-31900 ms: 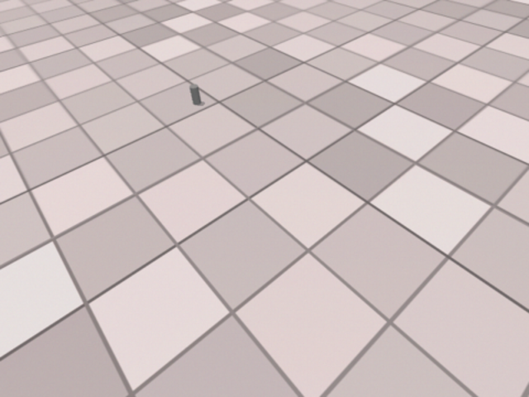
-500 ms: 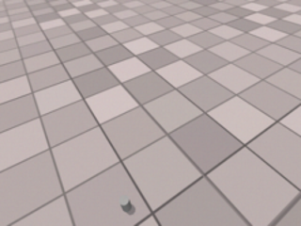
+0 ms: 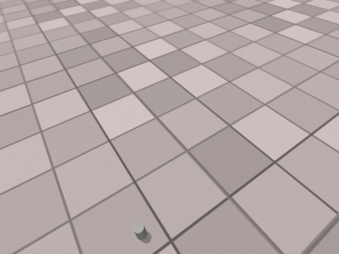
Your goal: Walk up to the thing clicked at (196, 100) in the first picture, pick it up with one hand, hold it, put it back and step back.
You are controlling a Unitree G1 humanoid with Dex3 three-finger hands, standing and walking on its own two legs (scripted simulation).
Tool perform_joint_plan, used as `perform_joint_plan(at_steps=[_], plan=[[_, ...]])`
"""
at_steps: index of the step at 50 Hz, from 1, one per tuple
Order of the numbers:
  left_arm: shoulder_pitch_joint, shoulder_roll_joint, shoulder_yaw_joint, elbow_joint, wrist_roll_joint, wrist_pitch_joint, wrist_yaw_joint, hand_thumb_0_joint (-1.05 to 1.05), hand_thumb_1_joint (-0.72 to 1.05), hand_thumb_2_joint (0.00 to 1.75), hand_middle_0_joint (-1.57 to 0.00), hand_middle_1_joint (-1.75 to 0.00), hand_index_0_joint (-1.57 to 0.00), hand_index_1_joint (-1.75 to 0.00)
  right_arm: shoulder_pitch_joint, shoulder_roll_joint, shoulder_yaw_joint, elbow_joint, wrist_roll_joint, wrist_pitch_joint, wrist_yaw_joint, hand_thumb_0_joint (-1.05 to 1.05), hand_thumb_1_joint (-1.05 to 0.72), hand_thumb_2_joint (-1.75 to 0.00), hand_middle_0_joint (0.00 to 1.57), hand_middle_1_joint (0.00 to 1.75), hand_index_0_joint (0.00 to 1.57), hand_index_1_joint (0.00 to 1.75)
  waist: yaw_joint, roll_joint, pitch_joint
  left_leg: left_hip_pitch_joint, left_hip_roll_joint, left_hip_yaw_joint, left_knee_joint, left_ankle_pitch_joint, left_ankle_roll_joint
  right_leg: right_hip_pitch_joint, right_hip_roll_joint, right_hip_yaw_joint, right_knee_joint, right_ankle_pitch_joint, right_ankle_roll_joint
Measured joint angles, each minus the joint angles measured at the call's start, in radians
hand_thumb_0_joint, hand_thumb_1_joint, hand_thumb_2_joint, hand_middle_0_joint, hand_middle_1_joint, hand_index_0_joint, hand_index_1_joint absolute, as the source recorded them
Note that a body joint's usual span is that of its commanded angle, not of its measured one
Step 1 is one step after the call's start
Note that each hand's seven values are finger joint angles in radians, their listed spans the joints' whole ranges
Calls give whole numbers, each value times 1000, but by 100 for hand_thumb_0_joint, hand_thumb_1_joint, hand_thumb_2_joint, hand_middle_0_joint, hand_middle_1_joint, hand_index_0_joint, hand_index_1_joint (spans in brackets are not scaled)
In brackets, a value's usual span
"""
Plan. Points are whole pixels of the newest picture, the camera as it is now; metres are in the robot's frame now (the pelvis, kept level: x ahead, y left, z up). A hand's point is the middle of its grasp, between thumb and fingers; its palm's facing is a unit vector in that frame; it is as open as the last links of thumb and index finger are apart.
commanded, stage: stand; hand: left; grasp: from the side
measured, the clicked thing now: (140, 231) +0.39 +0.22 -0.72
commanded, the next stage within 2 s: step back in 0.56 s
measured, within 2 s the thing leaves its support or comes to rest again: neither
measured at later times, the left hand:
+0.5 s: hand out of the picture +0.09 +0.24 -0.16, palm faces -0.02 -0.94 -0.33, open 7.4 cm
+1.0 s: hand out of the picture +0.07 +0.29 -0.18, palm faces -0.03 -0.93 -0.37, open 7.4 cm
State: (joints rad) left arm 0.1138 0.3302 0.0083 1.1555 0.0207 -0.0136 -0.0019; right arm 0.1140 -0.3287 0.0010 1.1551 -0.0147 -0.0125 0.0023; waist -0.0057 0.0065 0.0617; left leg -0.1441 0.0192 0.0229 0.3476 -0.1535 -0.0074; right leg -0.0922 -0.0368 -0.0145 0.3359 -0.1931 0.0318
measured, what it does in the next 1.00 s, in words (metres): lifts its right foot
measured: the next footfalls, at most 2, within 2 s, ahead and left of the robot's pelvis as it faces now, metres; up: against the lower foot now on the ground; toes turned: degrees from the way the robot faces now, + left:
right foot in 1.20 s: -0.11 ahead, -0.13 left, +0.00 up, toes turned -2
left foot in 1.56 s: -0.16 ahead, +0.11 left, +0.00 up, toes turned -3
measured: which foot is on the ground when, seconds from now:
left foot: down 0.00-1.00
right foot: down 0.00-0.86, up 0.88-1.00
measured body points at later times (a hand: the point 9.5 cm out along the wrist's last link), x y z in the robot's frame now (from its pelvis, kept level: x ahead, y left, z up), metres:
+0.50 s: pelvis +0.01 +0.00 +0.00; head +0.02 +0.00 +0.45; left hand +0.09 +0.29 -0.13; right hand +0.09 -0.30 -0.13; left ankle +0.02 +0.12 -0.75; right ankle +0.00 -0.14 -0.75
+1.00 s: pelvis -0.05 +0.02 -0.02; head +0.01 +0.04 +0.42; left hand +0.07 +0.34 -0.15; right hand +0.02 -0.30 -0.13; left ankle +0.02 +0.12 -0.75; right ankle -0.08 -0.12 -0.68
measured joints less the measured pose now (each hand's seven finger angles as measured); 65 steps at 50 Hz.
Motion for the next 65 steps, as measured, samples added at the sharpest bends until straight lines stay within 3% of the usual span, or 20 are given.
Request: perform_joint_plan(at_steps=[29, 36, 42, 44, 47, 49, 52, 55, 59, 62, 64, 65], plan=[[-9, 4, 9, -18, -5, 4, -2, 1, 90, 90, -20, -30, -21, -30, -23, -10, -3, -7, 2, 5, 2, 0, -91, -89, 21, 30, 20, 30, -2, -1, -7, 13, 7, 1, -7, -11, -6, 14, 7, 0, -12, -8, -6], [-33, 33, 47, -104, -15, 20, 5, 1, 90, 90, -20, -30, -21, -30, -56, -34, -28, -75, 12, 33, 11, 0, -91, -89, 21, 30, 20, 30, -6, 3, 80, -111, 19, -10, 144, -52, 1, -95, 18, -5, 112, -37, -14], [-43, 48, 54, -164, -6, 48, 4, 1, 90, 90, -20, -30, -21, -30, -35, -64, -48, -117, 9, 50, 15, 0, -91, -89, 20, 30, 20, 30, -5, -5, 108, -189, -1, -2, 261, -89, 25, -175, -4, 6, 235, -77, -1], [-46, 59, 57, -181, -5, 57, 3, 1, 90, 90, -20, -30, -21, -30, -26, -60, -52, -129, 5, 51, 18, 0, -91, -89, 20, 30, 20, 30, -3, -22, 110, -204, -11, 12, 284, -95, 38, -210, -7, 28, 299, -111, -23], [-55, 73, 64, -196, 0, 70, 10, 1, 90, 90, -20, -30, -21, -30, -16, -43, -52, -149, -8, 45, 21, 0, -91, -89, 20, 30, 20, 30, -11, -26, 116, -220, 0, 6, 281, -78, 47, -286, 72, 91, 546, -314, -51], [-49, 78, 65, -211, -5, 72, 12, 1, 90, 90, -20, -30, -21, -30, -10, -32, -47, -165, -16, 45, 17, 0, -91, -89, 21, 30, 20, 30, -11, -29, 114, -224, 8, 7, 252, -50, 45, -325, 112, 109, 687, -345, -60], [-24, 75, 67, -229, -10, 69, 8, 1, 90, 90, -20, -30, -21, -30, -14, -27, -44, -192, -19, 44, 7, 0, -90, -89, 21, 30, 20, 30, -4, -27, 109, -239, 20, 21, 226, -19, 45, -340, 127, 113, 790, -329, -50], [12, 67, 69, -240, -9, 68, 3, 0, 90, 90, -20, -30, -21, -30, -27, -29, -44, -224, -19, 44, 1, 0, -90, -89, 21, 30, 20, 30, 3, -25, 106, -260, 30, 40, 232, -3, 42, -292, 104, 107, 728, -323, -27], [52, 57, 73, -238, -4, 59, -2, 0, 90, 90, -20, -30, -21, -30, -52, -40, -41, -262, -15, 48, 0, 0, -90, -89, 21, 30, 20, 30, 14, -19, 106, -308, 46, 65, 287, 0, 24, -172, 50, 84, 433, -267, -16], [62, 13, 72, -217, 12, 49, -3, 1, 90, 90, -20, -30, -21, -30, -66, -69, -49, -261, -3, 62, -1, 0, -90, -89, 21, 30, 20, 30, -3, 72, 129, -341, 82, -3, 352, -45, 19, -125, 96, 27, 346, -221, -35], [94, 7, 68, -228, 24, 52, -12, 1, 90, 90, -20, -30, -21, -30, -45, -59, -53, -247, 2, 75, -5, 0, -91, -89, 21, 30, 20, 30, 19, 47, 103, -373, 5, -61, 478, -234, 11, -146, 70, 43, 356, -211, -48], [109, 7, 69, -233, 25, 54, -12, 1, 90, 89, -20, -30, -21, -30, -36, -54, -53, -239, 3, 79, -4, 0, -91, -89, 21, 30, 20, 30, 37, 25, 93, -381, -35, -79, 565, -278, 9, -153, 53, 65, 350, -200, -52]])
